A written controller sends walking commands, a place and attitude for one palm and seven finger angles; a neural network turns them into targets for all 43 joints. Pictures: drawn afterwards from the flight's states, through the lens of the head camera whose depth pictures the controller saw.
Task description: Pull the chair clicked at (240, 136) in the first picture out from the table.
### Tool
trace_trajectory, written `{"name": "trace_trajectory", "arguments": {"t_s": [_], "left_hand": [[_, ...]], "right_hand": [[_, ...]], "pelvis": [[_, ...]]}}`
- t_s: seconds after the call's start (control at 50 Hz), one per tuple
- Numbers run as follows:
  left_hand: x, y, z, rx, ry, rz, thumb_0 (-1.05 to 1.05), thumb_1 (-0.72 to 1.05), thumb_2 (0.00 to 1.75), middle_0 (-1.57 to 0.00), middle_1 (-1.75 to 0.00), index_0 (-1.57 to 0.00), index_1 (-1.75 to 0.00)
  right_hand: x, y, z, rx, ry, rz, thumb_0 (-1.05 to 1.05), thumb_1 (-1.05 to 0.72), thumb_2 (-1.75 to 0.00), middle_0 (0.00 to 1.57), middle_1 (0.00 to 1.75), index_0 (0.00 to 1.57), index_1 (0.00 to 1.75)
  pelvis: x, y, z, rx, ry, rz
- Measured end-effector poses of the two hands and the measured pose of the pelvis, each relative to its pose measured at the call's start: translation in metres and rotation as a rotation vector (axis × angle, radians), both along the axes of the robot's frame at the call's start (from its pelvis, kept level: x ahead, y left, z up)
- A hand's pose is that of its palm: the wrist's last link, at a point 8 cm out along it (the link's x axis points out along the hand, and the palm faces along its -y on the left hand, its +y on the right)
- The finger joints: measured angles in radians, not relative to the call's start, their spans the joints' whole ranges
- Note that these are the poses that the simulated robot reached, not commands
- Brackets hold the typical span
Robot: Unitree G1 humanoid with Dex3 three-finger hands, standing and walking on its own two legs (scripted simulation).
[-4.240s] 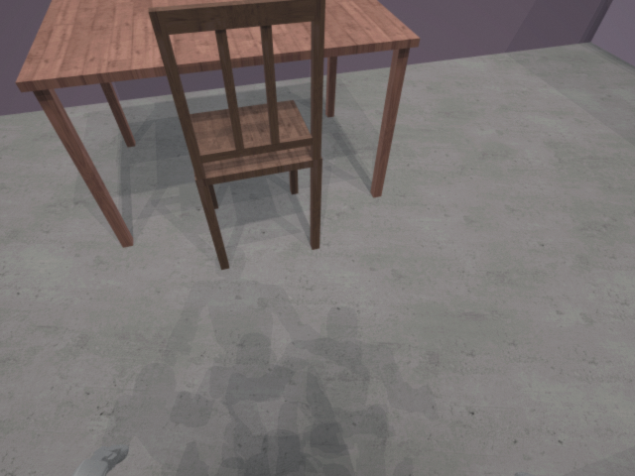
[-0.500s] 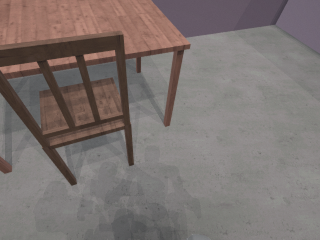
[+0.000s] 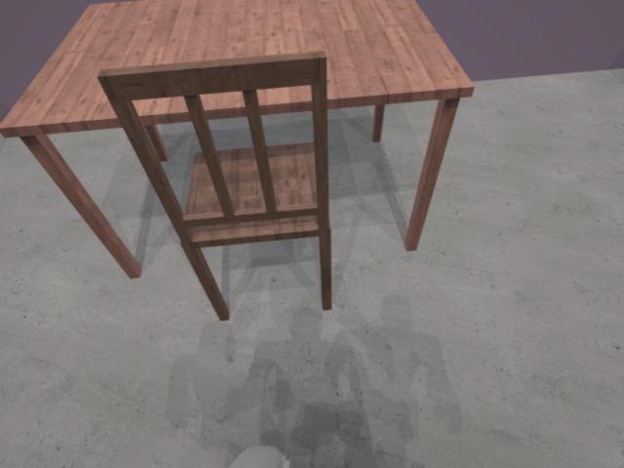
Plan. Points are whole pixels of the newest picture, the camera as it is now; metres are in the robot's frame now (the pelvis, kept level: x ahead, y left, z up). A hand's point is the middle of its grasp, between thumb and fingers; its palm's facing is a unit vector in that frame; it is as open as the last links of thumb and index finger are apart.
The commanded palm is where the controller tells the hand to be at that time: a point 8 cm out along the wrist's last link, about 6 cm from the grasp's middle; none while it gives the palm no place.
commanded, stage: take the last steps up to it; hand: left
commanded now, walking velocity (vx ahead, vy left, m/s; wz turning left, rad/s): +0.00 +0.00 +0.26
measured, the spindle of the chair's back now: (213, 162) +0.71 +0.25 -0.06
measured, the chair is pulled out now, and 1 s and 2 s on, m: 0.00 0.00 0.00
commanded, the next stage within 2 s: come to a stop and stand still in 1.08 s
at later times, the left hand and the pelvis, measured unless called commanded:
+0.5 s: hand out of the picture +0.03 +0.27 -0.18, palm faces +0.13 -0.98 -0.18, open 7.4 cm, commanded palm none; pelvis +0.04 +0.07 +0.00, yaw +4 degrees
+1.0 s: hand (209, 394) +0.25 +0.19 -0.17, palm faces +0.13 -0.97 -0.22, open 7.2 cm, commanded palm none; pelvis +0.20 +0.00 -0.01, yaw +6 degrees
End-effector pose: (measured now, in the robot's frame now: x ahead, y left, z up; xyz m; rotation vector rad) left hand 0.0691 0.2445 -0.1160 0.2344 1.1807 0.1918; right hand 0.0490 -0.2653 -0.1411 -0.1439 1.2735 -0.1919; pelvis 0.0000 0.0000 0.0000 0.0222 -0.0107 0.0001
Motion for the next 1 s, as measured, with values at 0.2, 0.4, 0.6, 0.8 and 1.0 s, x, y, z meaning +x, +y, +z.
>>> {"name": "trace_trajectory", "arguments": {"t_s": [0.2, 0.4, 0.6, 0.8, 1.0], "left_hand": [[-0.082, 0.036, -0.034, -0.069, 0.131, 0.136, 0.0, 0.91, 0.9, -0.2, -0.3, -0.2, -0.3], [-0.087, 0.072, -0.035, -0.114, 0.201, 0.159, 0.01, 0.91, 0.9, -0.19, -0.3, -0.19, -0.3], [0.001, 0.065, -0.034, -0.119, 0.139, 0.106, 0.0, 0.91, 0.9, -0.19, -0.3, -0.19, -0.3], [0.157, 0.017, -0.037, -0.098, -0.031, -0.006, 0.0, 0.91, 0.9, -0.19, -0.3, -0.19, -0.3], [0.17, -0.004, -0.019, -0.06, -0.005, 0.106, -0.01, 0.94, 0.9, -0.2, -0.3, -0.2, -0.3]], "right_hand": [[0.052, 0.049, 0.007, -0.051, -0.055, 0.166, 0.01, -0.91, -0.9, 0.2, 0.3, 0.2, 0.29], [0.035, 0.101, 0.025, -0.054, -0.061, 0.151, 0.0, -0.92, -0.9, 0.21, 0.3, 0.21, 0.3], [-0.033, 0.109, 0.009, -0.008, 0.191, 0.032, 0.01, -0.91, -0.9, 0.2, 0.3, 0.2, 0.3], [-0.045, 0.096, -0.012, 0.083, 0.433, -0.061, 0.01, -0.9, -0.9, 0.21, 0.3, 0.2, 0.3], [0.136, 0.048, -0.014, 0.054, 0.146, 0.032, 0.01, -0.91, -0.9, 0.2, 0.3, 0.2, 0.29]], "pelvis": [[-0.008, 0.035, -0.011, -0.03, 0.009, 0.074], [0.016, 0.066, 0.003, -0.049, -0.015, 0.076], [0.06, 0.067, -0.001, -0.022, -0.018, 0.073], [0.137, 0.031, -0.023, -0.01, -0.01, 0.073], [0.197, 0.004, -0.005, -0.03, -0.023, 0.099]]}}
